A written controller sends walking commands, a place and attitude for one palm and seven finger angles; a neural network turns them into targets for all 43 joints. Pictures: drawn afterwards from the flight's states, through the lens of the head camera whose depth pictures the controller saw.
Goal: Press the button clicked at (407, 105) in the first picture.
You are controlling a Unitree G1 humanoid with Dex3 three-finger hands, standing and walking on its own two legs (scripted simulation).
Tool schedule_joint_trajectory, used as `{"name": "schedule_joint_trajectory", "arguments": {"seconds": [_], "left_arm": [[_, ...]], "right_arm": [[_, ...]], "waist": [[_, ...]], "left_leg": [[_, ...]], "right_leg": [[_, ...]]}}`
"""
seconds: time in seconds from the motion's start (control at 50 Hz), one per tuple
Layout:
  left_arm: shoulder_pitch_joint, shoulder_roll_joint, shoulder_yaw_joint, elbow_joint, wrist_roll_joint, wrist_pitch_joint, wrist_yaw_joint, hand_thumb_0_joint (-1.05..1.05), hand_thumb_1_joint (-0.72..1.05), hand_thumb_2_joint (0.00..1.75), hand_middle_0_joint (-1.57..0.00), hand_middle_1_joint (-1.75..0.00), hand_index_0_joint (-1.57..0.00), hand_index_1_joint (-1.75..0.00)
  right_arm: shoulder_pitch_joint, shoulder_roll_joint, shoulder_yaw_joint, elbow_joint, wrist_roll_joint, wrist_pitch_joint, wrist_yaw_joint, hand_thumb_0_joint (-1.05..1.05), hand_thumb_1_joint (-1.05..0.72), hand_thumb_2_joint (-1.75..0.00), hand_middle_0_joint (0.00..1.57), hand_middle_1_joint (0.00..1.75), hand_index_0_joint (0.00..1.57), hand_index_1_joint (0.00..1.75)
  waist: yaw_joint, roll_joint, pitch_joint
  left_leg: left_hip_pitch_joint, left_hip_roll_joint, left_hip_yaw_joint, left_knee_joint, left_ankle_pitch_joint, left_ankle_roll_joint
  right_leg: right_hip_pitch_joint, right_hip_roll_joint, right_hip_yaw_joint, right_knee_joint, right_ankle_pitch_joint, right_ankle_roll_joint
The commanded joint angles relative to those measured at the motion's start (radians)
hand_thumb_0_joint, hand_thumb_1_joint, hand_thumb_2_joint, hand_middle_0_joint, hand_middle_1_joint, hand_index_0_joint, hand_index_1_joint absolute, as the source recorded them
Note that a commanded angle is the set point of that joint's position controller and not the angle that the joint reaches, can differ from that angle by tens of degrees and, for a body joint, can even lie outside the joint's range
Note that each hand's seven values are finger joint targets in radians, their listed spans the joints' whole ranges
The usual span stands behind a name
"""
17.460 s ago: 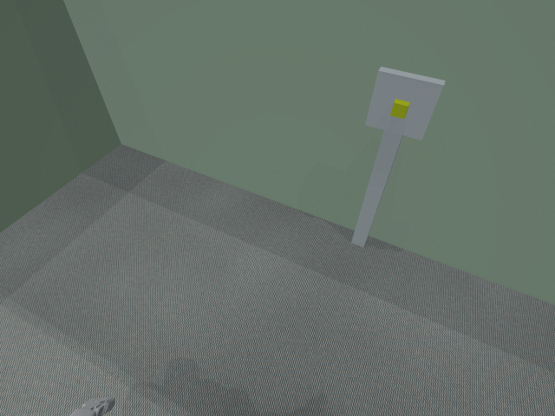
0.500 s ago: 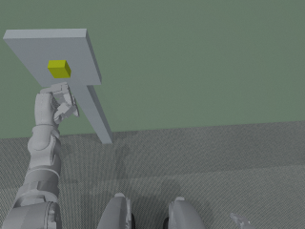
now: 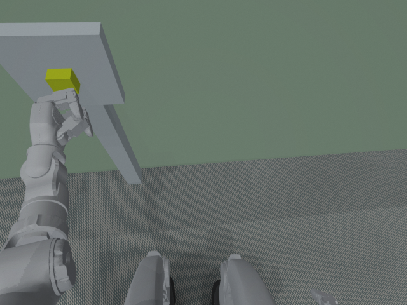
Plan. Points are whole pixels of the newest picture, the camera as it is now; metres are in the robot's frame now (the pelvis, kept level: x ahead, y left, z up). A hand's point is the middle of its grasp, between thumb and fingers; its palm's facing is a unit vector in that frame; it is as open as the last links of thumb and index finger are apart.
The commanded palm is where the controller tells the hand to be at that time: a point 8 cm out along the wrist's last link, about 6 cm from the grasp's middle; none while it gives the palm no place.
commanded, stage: press the button with the knuckle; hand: left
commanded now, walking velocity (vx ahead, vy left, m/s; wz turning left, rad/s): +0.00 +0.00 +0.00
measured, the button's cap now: (64, 80) +0.52 +0.26 +0.07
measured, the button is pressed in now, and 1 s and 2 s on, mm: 0 11 0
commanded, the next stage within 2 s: hold the button down briefly in 0.70 s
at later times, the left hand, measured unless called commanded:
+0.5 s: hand (84, 108) +0.48 +0.23 +0.03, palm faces +0.11 -0.99 -0.02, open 3.5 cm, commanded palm +0.48 +0.26 +0.04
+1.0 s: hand (83, 108) +0.48 +0.23 +0.03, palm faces +0.11 -0.99 -0.04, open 3.5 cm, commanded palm +0.49 +0.25 +0.04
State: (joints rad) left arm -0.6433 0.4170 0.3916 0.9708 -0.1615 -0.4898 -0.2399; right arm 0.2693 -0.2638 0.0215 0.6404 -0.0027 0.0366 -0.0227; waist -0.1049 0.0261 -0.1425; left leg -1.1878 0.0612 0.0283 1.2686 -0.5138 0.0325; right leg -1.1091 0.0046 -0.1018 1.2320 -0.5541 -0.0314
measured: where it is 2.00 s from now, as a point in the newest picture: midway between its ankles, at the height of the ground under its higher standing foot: outside the picture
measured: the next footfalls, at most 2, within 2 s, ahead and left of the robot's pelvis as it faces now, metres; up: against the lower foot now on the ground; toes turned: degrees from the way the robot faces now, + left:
none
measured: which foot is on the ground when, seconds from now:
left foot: down 0.00-1.00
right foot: down 0.00-1.00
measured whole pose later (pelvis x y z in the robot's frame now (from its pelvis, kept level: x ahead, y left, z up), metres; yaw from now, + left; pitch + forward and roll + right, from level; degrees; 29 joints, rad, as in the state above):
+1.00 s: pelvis -0.04 +0.00 -0.02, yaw +0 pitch +27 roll -5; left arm -0.94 0.57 0.40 1.21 -0.07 -0.47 -0.19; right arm 0.32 -0.28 0.07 0.66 -0.03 0.01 -0.03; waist -0.18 0.03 -0.13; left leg -1.36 0.06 -0.02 1.35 -0.47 0.04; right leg -1.25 0.00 -0.15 1.29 -0.51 -0.04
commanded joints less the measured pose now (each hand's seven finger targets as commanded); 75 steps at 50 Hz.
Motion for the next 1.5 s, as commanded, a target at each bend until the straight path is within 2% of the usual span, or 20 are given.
{"name": "schedule_joint_trajectory", "arguments": {"seconds": [0.0, 0.06, 0.1, 0.18, 0.32, 0.4, 0.48, 0.52, 0.54, 0.64, 0.68, 0.82, 0.9, 0.96, 1.02, 1.08, 1.24, 1.28, 1.34, 1.48], "left_arm": [[-0.378, 0.257, 0.053, -0.171, -0.01, -0.057, 0.011, 0.0, 0.9, 0.9, -1.3, -1.5, -1.3, -1.5], [-0.415, 0.251, 0.044, -0.195, 0.005, -0.076, 0.024, 0.0, 0.9, 0.9, -1.3, -1.5, -1.3, -1.5], [-0.427, 0.266, 0.05, -0.163, 0.014, -0.078, 0.028, 0.0, 0.9, 0.9, -1.3, -1.5, -1.3, -1.5], [-0.48, 0.294, 0.062, -0.139, 0.024, -0.076, 0.03, 0.0, 0.9, 0.9, -1.3, -1.5, -1.3, -1.5], [-0.576, 0.293, 0.049, -0.084, 0.033, -0.057, 0.038, 0.0, 0.9, 0.9, -1.3, -1.5, -1.3, -1.5], [-0.638, 0.267, 0.013, -0.091, 0.051, -0.06, 0.053, 0.0, 0.9, 0.9, -1.3, -1.5, -1.3, -1.5], [-0.684, 0.308, 0.032, -0.056, 0.064, -0.062, 0.071, 0.0, 0.9, 0.9, -1.3, -1.5, -1.3, -1.5], [-0.747, 0.304, 0.016, -0.057, 0.069, -0.065, 0.071, 0.0, 0.9, 0.9, -1.3, -1.5, -1.3, -1.5], [-0.762, 0.329, 0.029, -0.064, 0.073, -0.069, 0.071, 0.0, 0.9, 0.9, -1.3, -1.5, -1.3, -1.5], [-0.81, 0.341, 0.019, -0.036, 0.07, -0.062, 0.065, 0.0, 0.9, 0.9, -1.3, -1.5, -1.3, -1.5], [-0.823, 0.4, 0.053, -0.033, 0.07, -0.06, 0.064, 0.0, 0.9, 0.9, -1.3, -1.5, -1.3, -1.5], [-0.888, 0.38, 0.015, -0.04, 0.072, -0.052, 0.072, 0.0, 0.9, 0.9, -1.3, -1.5, -1.3, -1.5], [-0.892, 0.408, 0.018, -0.012, 0.078, -0.037, 0.077, 0.0, 0.9, 0.9, -1.3, -1.5, -1.3, -1.5], [-0.908, 0.424, 0.021, -0.024, 0.081, -0.039, 0.075, 0.0, 0.9, 0.9, -1.3, -1.5, -1.3, -1.5], [-0.901, 0.455, 0.046, -0.015, 0.077, -0.034, 0.073, 0.0, 0.9, 0.9, -1.3, -1.5, -1.3, -1.5], [-0.914, 0.419, 0.018, -0.024, 0.073, -0.028, 0.068, 0.0, 0.9, 0.9, -1.3, -1.5, -1.3, -1.5], [-0.752, 0.448, 0.078, -0.019, 0.061, -0.019, 0.049, 0.0, 0.9, 0.9, -1.3, -1.5, -1.3, -1.5], [-0.727, 0.401, 0.054, -0.043, 0.051, -0.017, 0.044, 0.0, 0.9, 0.9, -1.3, -1.5, -1.3, -1.5], [-0.637, 0.414, 0.087, -0.051, 0.042, -0.018, 0.04, 0.0, 0.9, 0.9, -1.3, -1.5, -1.3, -1.5], [-0.453, 0.317, 0.075, -0.158, 0.011, -0.034, 0.046, 0.0, 0.9, 0.9, -1.3, -1.5, -1.3, -1.5]], "right_arm": [[0.13, -0.168, -0.062, -0.063, 0.002, -0.014, -0.012, 0.0, -0.9, -0.9, 0.2, 0.3, 0.2, 0.3], [0.139, -0.167, -0.063, -0.06, -0.005, -0.011, -0.007, 0.0, -0.9, -0.9, 0.2, 0.3, 0.2, 0.3], [0.145, -0.172, -0.063, -0.052, -0.007, -0.007, -0.007, 0.0, -0.9, -0.9, 0.2, 0.3, 0.2, 0.3], [0.158, -0.178, -0.061, -0.048, -0.008, -0.001, -0.008, 0.0, -0.9, -0.9, 0.2, 0.3, 0.2, 0.3], [0.181, -0.188, -0.057, -0.034, -0.014, 0.007, -0.01, 0.0, -0.9, -0.9, 0.2, 0.3, 0.2, 0.3], [0.184, -0.189, -0.056, -0.029, -0.019, 0.009, -0.007, 0.0, -0.9, -0.9, 0.2, 0.3, 0.2, 0.3], [0.196, -0.198, -0.053, -0.025, -0.023, 0.009, -0.008, 0.0, -0.9, -0.9, 0.2, 0.3, 0.2, 0.3], [0.198, -0.199, -0.05, -0.019, -0.027, 0.005, -0.008, 0.0, -0.9, -0.9, 0.2, 0.3, 0.2, 0.3], [0.197, -0.2, -0.048, -0.019, -0.027, 0.004, -0.009, 0.0, -0.9, -0.9, 0.2, 0.3, 0.2, 0.3], [0.196, -0.204, -0.041, -0.019, -0.024, -0.001, -0.014, 0.0, -0.9, -0.9, 0.2, 0.3, 0.2, 0.3], [0.196, -0.21, -0.037, -0.017, -0.025, -0.005, -0.018, 0.0, -0.9, -0.9, 0.2, 0.3, 0.2, 0.3], [0.201, -0.211, -0.029, -0.017, -0.025, -0.026, -0.019, 0.0, -0.9, -0.9, 0.2, 0.3, 0.2, 0.3], [0.201, -0.218, -0.024, -0.017, -0.022, -0.035, -0.024, 0.0, -0.9, -0.9, 0.2, 0.3, 0.2, 0.3], [0.204, -0.219, -0.023, -0.014, -0.023, -0.043, -0.025, 0.0, -0.9, -0.9, 0.2, 0.3, 0.2, 0.3], [0.209, -0.22, -0.019, -0.014, -0.022, -0.049, -0.027, 0.0, -0.9, -0.9, 0.2, 0.3, 0.2, 0.3], [0.209, -0.218, -0.021, -0.011, -0.021, -0.054, -0.027, 0.0, -0.9, -0.9, 0.2, 0.3, 0.2, 0.3], [0.208, -0.214, -0.023, -0.032, -0.016, -0.049, -0.018, 0.0, -0.9, -0.9, 0.2, 0.3, 0.2, 0.3], [0.201, -0.205, -0.027, -0.036, -0.015, -0.046, -0.015, 0.0, -0.9, -0.9, 0.2, 0.3, 0.2, 0.3], [0.197, -0.205, -0.03, -0.047, -0.01, -0.038, -0.012, 0.0, -0.9, -0.9, 0.2, 0.3, 0.2, 0.3], [0.17, -0.187, -0.047, -0.068, -0.003, -0.021, -0.003, 0.0, -0.9, -0.9, 0.2, 0.3, 0.2, 0.3]], "waist": [[-0.023, 0.059, -0.467], [-0.025, 0.118, -0.512], [-0.036, 0.093, -0.486], [-0.045, 0.116, -0.494], [-0.075, 0.122, -0.475], [-0.088, 0.169, -0.501], [-0.103, 0.133, -0.491], [-0.121, 0.158, -0.495], [-0.114, 0.176, -0.506], [-0.135, 0.171, -0.491], [-0.129, 0.187, -0.497], [-0.147, 0.223, -0.498], [-0.159, 0.177, -0.468], [-0.155, 0.219, -0.503], [-0.149, 0.208, -0.494], [-0.156, 0.206, -0.493], [-0.098, 0.181, -0.511], [-0.099, 0.181, -0.498], [-0.07, 0.158, -0.5], [-0.029, 0.127, -0.498]], "left_leg": [[0.352, -0.032, -0.08, -0.123, 0.302, 0.002], [0.429, -0.027, -0.092, -0.122, 0.357, -0.004], [0.416, -0.023, -0.096, -0.121, 0.334, -0.005], [0.422, -0.023, -0.103, -0.119, 0.333, -0.005], [0.447, -0.016, -0.135, -0.124, 0.316, -0.007], [0.492, -0.014, -0.15, -0.129, 0.294, -0.013], [0.453, -0.015, -0.157, -0.126, 0.254, -0.007], [0.447, -0.017, -0.162, -0.118, 0.234, -0.005], [0.44, -0.018, -0.156, -0.112, 0.233, -0.006], [0.394, -0.021, -0.154, -0.108, 0.165, 0.0], [0.375, -0.019, -0.152, -0.103, 0.144, -0.001], [0.372, -0.02, -0.165, -0.111, 0.084, 0.002], [0.303, -0.018, -0.158, -0.11, 0.009, 0.007], [0.318, -0.017, -0.158, -0.106, 0.01, 0.006], [0.296, -0.018, -0.155, -0.102, 0.017, 0.008], [0.299, -0.016, -0.157, -0.105, 0.003, 0.007], [0.269, -0.02, -0.129, -0.104, 0.06, 0.006], [0.289, -0.019, -0.126, -0.111, 0.078, 0.007], [0.293, -0.018, -0.122, -0.118, 0.112, 0.004], [0.383, -0.019, -0.116, -0.154, 0.198, -0.005]], "right_leg": [[0.186, 0.029, 0.089, -0.169, 0.295, 0.018], [0.139, 0.032, 0.078, -0.156, 0.308, 0.014], [0.123, 0.035, 0.076, -0.159, 0.284, 0.015], [0.103, 0.034, 0.072, -0.154, 0.271, 0.013], [0.029, 0.036, 0.053, -0.151, 0.229, 0.01], [-0.025, 0.035, 0.046, -0.147, 0.201, 0.007], [-0.02, 0.036, 0.047, -0.149, 0.181, 0.009], [-0.046, 0.035, 0.049, -0.143, 0.168, 0.008], [-0.036, 0.035, 0.052, -0.142, 0.167, 0.008], [-0.042, 0.037, 0.058, -0.149, 0.128, 0.009], [-0.036, 0.037, 0.063, -0.147, 0.116, 0.007], [-0.068, 0.038, 0.063, -0.146, 0.081, 0.005], [-0.055, 0.037, 0.074, -0.157, 0.039, 0.012], [-0.062, 0.036, 0.077, -0.151, 0.038, 0.009], [-0.042, 0.038, 0.082, -0.153, 0.037, 0.008], [-0.052, 0.037, 0.08, -0.156, 0.034, 0.009], [0.029, 0.038, 0.089, -0.162, 0.051, 0.006], [0.03, 0.038, 0.086, -0.167, 0.067, 0.008], [0.058, 0.038, 0.082, -0.165, 0.089, 0.008], [0.097, 0.037, 0.063, -0.176, 0.157, 0.01]]}}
